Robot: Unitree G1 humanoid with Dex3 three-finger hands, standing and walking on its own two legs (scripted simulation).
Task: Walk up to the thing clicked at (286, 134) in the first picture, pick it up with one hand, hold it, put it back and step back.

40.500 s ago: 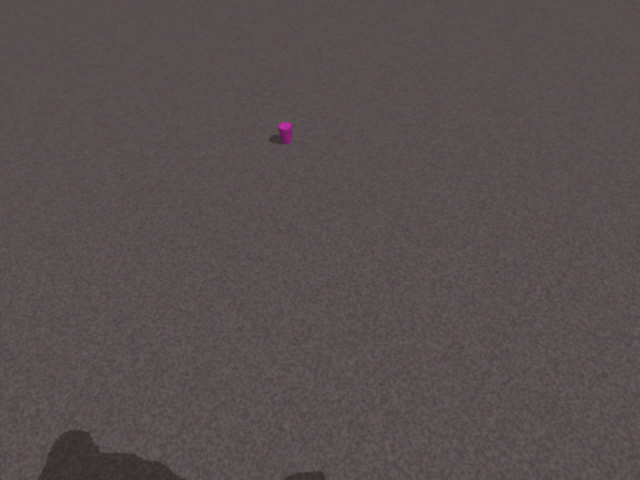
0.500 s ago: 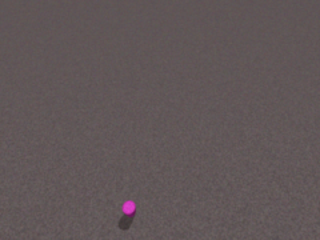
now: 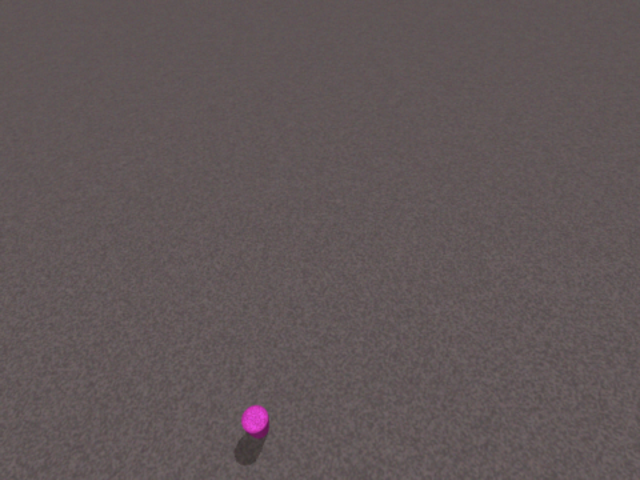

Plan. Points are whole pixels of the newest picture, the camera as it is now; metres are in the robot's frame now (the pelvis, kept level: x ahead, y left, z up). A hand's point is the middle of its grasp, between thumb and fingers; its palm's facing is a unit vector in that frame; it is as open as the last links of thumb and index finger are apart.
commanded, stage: stand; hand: left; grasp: from above
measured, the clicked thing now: (257, 424) +0.43 +0.25 -0.73
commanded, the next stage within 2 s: step back in 0.84 s
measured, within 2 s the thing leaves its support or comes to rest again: neither
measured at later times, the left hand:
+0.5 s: hand out of the picture +0.07 +0.24 -0.16, palm faces +0.01 -0.94 -0.35, open 7.4 cm
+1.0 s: hand out of the picture +0.08 +0.27 -0.16, palm faces +0.01 -0.93 -0.37, open 7.4 cm
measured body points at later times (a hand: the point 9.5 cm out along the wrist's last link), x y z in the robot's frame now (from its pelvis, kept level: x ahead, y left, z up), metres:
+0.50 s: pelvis +0.00 -0.01 +0.00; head +0.02 -0.01 +0.45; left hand +0.07 +0.29 -0.13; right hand +0.07 -0.30 -0.14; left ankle +0.01 +0.14 -0.75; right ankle -0.01 -0.13 -0.75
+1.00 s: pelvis -0.02 +0.01 -0.01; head +0.03 +0.00 +0.44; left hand +0.08 +0.31 -0.13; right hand +0.07 -0.31 -0.14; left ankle -0.01 +0.13 -0.72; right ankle -0.01 -0.13 -0.75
